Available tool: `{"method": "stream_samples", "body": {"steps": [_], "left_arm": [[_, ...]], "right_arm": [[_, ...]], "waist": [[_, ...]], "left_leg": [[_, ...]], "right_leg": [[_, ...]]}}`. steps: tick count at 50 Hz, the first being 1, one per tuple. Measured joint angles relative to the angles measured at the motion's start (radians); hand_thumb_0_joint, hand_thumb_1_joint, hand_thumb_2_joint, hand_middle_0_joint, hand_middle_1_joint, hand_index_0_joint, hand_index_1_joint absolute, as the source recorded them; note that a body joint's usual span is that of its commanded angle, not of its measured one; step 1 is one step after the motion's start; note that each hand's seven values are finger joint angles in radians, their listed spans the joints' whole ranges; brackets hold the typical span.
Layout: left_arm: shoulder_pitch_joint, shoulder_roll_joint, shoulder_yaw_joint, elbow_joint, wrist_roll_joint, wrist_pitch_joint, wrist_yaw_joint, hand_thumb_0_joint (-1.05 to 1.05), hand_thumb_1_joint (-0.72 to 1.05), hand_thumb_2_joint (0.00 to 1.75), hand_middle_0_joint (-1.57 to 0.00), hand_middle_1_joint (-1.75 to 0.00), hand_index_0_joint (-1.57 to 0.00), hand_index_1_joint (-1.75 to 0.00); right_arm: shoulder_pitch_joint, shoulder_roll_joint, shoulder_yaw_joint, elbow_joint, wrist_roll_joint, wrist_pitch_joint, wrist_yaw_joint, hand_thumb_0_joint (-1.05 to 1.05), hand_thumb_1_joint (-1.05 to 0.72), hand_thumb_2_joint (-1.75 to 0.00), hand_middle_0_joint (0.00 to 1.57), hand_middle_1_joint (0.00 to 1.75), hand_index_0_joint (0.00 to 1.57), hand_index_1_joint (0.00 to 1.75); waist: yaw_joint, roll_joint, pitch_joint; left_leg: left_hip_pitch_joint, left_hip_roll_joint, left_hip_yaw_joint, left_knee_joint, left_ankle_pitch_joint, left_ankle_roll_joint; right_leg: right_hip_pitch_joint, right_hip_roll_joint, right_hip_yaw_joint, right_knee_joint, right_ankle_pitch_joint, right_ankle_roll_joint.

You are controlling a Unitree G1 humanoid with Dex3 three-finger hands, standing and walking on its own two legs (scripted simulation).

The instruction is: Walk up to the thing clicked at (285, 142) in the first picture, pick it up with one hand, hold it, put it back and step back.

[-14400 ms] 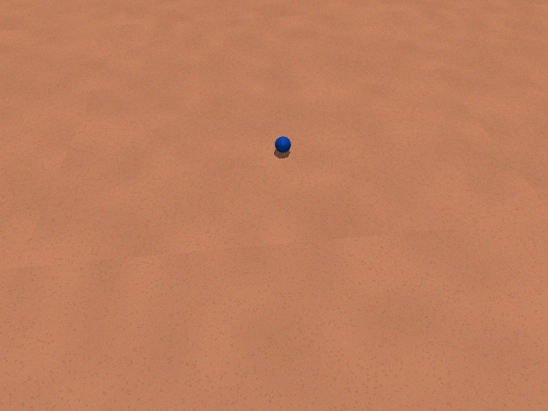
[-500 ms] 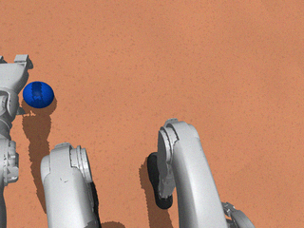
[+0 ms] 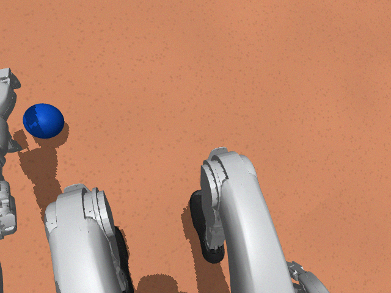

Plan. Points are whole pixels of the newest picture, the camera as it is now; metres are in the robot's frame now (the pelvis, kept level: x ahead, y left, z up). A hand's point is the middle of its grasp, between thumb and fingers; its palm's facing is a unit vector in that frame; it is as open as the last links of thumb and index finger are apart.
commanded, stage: close in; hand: left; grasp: from above
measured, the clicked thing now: (44, 121) +0.51 +0.24 -0.29
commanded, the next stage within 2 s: rest palm in 0.14 s
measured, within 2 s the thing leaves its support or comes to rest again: neither
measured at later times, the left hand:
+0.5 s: hand (29, 117) +0.50 +0.25 -0.21, palm faces -0.43 -0.06 -0.90, open 14.1 cm
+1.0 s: hand (35, 123) +0.49 +0.25 -0.25, palm faces -0.44 -0.08 -0.89, open 13.6 cm
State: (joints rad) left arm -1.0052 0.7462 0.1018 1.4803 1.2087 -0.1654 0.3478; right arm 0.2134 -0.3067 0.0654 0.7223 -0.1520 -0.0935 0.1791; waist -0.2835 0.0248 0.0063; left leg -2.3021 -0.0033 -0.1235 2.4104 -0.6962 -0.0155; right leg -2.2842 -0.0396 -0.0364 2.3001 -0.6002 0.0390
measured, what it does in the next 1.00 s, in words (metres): stands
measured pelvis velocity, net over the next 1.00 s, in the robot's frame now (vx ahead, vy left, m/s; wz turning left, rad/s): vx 0.01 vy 0.01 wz -0.08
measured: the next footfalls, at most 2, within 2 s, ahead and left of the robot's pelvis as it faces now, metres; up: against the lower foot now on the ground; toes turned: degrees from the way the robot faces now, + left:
none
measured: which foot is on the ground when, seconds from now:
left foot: down 0.00-1.00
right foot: down 0.00-1.00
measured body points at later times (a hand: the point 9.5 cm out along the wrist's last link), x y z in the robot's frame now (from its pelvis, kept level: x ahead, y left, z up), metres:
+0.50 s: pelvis +0.00 +0.01 -0.02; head +0.27 +0.07 +0.34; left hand +0.51 +0.25 -0.16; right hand +0.01 -0.26 -0.09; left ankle +0.08 +0.13 -0.30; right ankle +0.12 -0.13 -0.30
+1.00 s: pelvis +0.01 +0.01 -0.03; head +0.28 +0.08 +0.32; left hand +0.51 +0.25 -0.20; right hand +0.00 -0.26 -0.09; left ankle +0.08 +0.13 -0.30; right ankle +0.12 -0.13 -0.30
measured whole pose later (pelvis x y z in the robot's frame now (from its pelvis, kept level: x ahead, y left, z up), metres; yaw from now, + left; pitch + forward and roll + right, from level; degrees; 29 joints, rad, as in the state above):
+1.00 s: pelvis +0.01 +0.01 -0.03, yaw -5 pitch +30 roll -11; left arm -1.06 0.89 0.15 1.72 1.36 -0.24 0.60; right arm 0.18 -0.35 0.16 0.71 -0.26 -0.19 0.27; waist -0.39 -0.07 0.10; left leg -2.34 0.00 -0.20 2.55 -0.75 -0.01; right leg -2.29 -0.01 -0.09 2.37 -0.61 0.06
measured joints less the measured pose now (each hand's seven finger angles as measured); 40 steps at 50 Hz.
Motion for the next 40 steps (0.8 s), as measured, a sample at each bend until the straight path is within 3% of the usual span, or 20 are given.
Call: {"method": "stream_samples", "body": {"steps": [3, 6, 10, 16, 22, 28, 34, 40], "left_arm": [[-0.027, -0.004, -0.067, 0.005, 0.007, -0.038, -0.009, 0.00, -0.55, 1.03, -0.10, -1.03, -0.09, -1.03], [-0.040, -0.012, -0.092, 0.022, 0.034, -0.071, 0.008, 0.00, -0.54, 1.03, -0.10, -1.04, -0.09, -1.04], [-0.039, -0.023, -0.087, 0.051, 0.092, -0.089, 0.065, 0.00, -0.53, 1.03, -0.10, -1.04, -0.09, -1.04], [-0.052, -0.008, -0.040, 0.130, 0.158, -0.065, 0.167, 0.00, -0.53, 1.02, -0.09, -1.02, -0.09, -1.02], [-0.097, 0.038, -0.001, 0.211, 0.154, -0.023, 0.214, 0.00, -0.52, 1.02, -0.09, -1.00, -0.08, -1.01], [-0.099, 0.093, 0.060, 0.228, 0.127, -0.012, 0.205, 0.00, -0.52, 1.03, -0.09, -1.00, -0.07, -1.01], [-0.063, 0.117, 0.073, 0.192, 0.107, -0.040, 0.176, 0.00, -0.51, 1.03, -0.09, -1.01, -0.07, -1.02], [-0.042, 0.130, 0.068, 0.174, 0.118, -0.081, 0.187, 0.00, -0.50, 1.05, -0.10, -1.03, -0.08, -1.04]], "right_arm": [[-0.008, -0.001, -0.007, 0.015, -0.003, 0.001, -0.006, 0.00, -0.91, -0.89, 0.20, 0.30, 0.20, 0.30], [-0.023, -0.006, -0.007, 0.017, -0.006, 0.001, -0.011, 0.00, -0.91, -0.90, 0.20, 0.30, 0.20, 0.30], [-0.038, -0.011, -0.002, 0.007, -0.012, -0.002, -0.010, 0.00, -0.91, -0.90, 0.20, 0.30, 0.20, 0.30], [-0.048, -0.009, 0.014, -0.007, -0.031, -0.021, 0.010, 0.00, -0.91, -0.90, 0.20, 0.30, 0.20, 0.30], [-0.039, -0.006, 0.042, -0.011, -0.050, -0.051, 0.042, 0.00, -0.90, -0.90, 0.20, 0.30, 0.20, 0.30], [-0.015, -0.009, 0.063, -0.015, -0.069, -0.071, 0.063, 0.00, -0.90, -0.90, 0.20, 0.30, 0.20, 0.30], [0.004, -0.012, 0.082, -0.003, -0.083, -0.071, 0.074, 0.00, -0.90, -0.90, 0.20, 0.30, 0.20, 0.30], [0.001, -0.018, 0.094, 0.001, -0.094, -0.072, 0.079, 0.00, -0.90, -0.90, 0.20, 0.30, 0.20, 0.30]], "waist": [[0.017, -0.020, -0.010], [0.015, -0.033, -0.015], [-0.007, -0.042, -0.024], [-0.052, -0.050, -0.024], [-0.083, -0.051, 0.011], [-0.099, -0.047, 0.062], [-0.094, -0.055, 0.095], [-0.091, -0.072, 0.101]], "left_leg": [[-0.006, -0.005, -0.005, 0.005, 0.001, -0.002], [-0.008, -0.007, -0.014, 0.015, -0.003, 0.001], [-0.012, -0.009, -0.018, 0.025, -0.010, 0.007], [-0.026, -0.008, -0.017, 0.040, -0.013, 0.015], [-0.048, -0.005, -0.018, 0.058, -0.008, 0.018], [-0.064, -0.002, -0.029, 0.085, -0.015, 0.015], [-0.058, 0.000, -0.048, 0.106, -0.033, 0.006], [-0.047, 0.000, -0.068, 0.120, -0.049, -0.002]], "right_leg": [[0.001, -0.003, -0.004, 0.002, -0.002, 0.000], [0.007, -0.004, -0.013, 0.003, -0.006, 0.002], [0.013, -0.004, -0.017, 0.004, -0.014, 0.003], [0.003, -0.001, -0.015, 0.014, -0.014, 0.008], [-0.021, 0.005, -0.013, 0.028, -0.004, 0.016], [-0.039, 0.011, -0.019, 0.049, -0.002, 0.021], [-0.037, 0.016, -0.033, 0.063, -0.010, 0.019], [-0.024, 0.019, -0.049, 0.067, -0.017, 0.016]]}}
